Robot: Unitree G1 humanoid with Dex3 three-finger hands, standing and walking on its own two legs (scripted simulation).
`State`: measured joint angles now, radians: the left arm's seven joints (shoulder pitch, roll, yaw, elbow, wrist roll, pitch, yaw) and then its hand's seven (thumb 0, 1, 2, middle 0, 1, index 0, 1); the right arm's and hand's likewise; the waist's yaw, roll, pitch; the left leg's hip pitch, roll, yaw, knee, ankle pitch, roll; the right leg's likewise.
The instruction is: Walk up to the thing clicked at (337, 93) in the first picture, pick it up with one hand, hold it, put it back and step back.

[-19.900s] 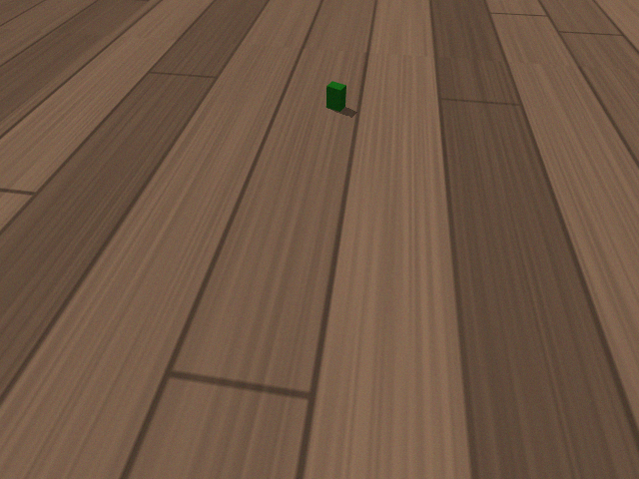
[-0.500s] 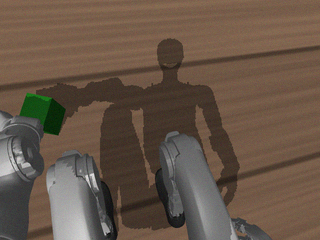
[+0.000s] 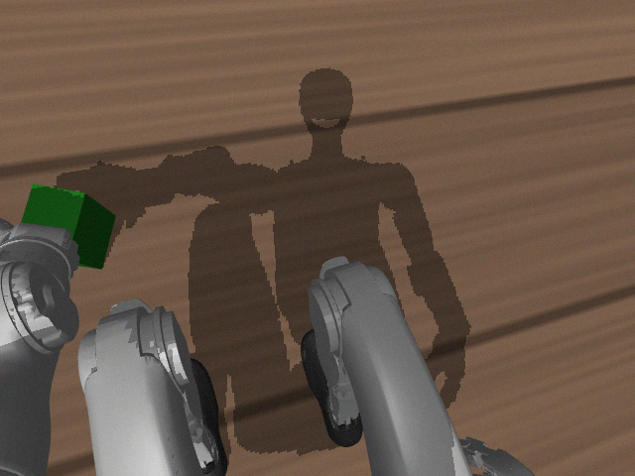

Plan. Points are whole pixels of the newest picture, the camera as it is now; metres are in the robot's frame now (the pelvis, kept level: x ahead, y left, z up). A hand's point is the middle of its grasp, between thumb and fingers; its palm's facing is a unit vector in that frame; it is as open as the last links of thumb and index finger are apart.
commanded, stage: rise first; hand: left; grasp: from above
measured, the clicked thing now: (71, 231) +0.45 +0.28 -0.27
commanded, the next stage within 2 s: approach in 0.48 s
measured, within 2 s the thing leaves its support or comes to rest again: neither
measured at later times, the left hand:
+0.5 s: hand (19, 254) +0.41 +0.31 -0.17, palm faces -0.06 -0.45 -0.89, open 12.9 cm
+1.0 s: hand (71, 206) +0.47 +0.25 -0.19, palm faces -0.02 -0.49 -0.87, open 13.9 cm
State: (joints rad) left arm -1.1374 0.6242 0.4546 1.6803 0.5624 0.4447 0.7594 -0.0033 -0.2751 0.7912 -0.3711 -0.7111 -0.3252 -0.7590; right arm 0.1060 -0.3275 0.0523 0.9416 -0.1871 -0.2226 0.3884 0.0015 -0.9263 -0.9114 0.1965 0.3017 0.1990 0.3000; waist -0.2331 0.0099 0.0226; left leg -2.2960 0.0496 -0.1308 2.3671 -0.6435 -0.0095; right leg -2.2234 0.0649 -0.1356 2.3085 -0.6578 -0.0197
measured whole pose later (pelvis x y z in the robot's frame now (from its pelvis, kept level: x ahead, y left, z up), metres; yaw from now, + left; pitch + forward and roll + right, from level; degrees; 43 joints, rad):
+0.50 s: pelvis +0.00 +0.00 +0.00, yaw +0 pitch +33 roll -6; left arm -1.14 0.62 0.44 1.68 0.55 0.45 0.76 0.00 -0.31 0.82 -0.33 -0.74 -0.29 -0.79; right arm 0.10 -0.33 0.05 0.94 -0.18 -0.22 0.40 0.00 -0.93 -0.91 0.20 0.30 0.20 0.30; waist -0.23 0.01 0.01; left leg -2.29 0.05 -0.13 2.36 -0.65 -0.01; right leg -2.22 0.07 -0.14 2.30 -0.67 -0.02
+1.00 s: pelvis +0.00 +0.00 +0.00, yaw -2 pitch +32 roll -8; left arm -1.35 0.72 0.44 1.78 0.52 0.47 0.87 0.00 -0.49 0.96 -0.23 -0.83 -0.17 -0.90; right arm 0.08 -0.36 0.12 0.93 -0.23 -0.25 0.44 0.00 -0.93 -0.91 0.20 0.30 0.20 0.30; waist -0.35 -0.04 0.11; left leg -2.30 0.04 -0.18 2.39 -0.66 -0.03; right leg -2.21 0.07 -0.18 2.30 -0.66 -0.03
